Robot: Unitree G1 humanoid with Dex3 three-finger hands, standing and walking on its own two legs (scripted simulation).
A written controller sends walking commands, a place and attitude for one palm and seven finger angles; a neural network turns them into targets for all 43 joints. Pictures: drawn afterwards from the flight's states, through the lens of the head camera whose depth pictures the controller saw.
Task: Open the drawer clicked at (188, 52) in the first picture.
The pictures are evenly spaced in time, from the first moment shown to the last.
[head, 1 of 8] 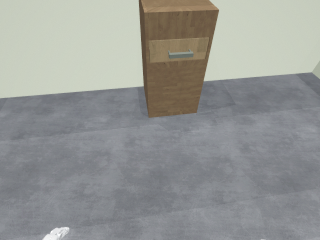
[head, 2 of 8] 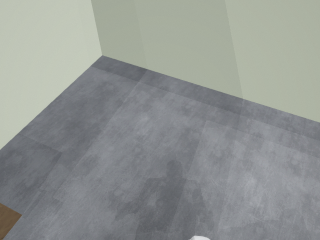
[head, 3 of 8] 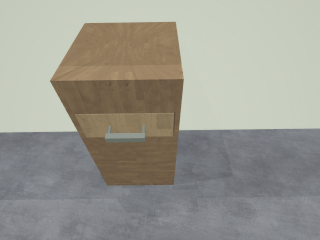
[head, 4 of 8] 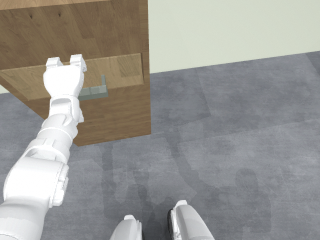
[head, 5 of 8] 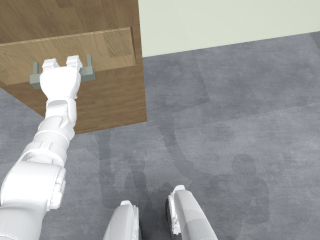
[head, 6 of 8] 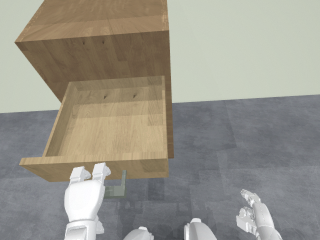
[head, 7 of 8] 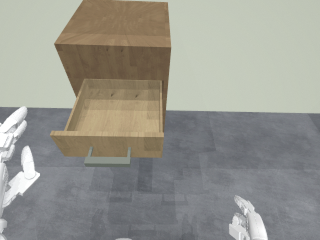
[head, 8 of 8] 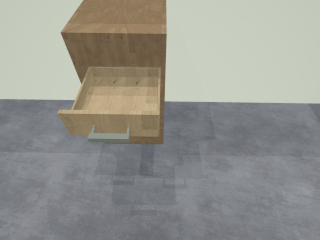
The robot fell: no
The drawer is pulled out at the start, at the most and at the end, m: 0.00 0.30 0.30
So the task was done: yes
